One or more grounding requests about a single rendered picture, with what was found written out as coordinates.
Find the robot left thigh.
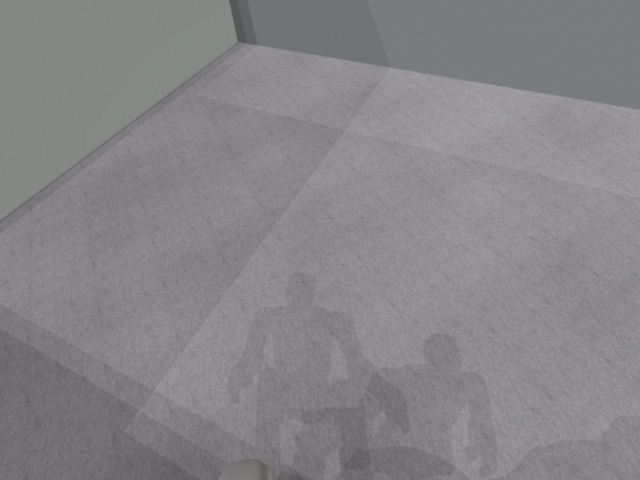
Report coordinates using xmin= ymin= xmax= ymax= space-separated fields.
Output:
xmin=218 ymin=459 xmax=274 ymax=480

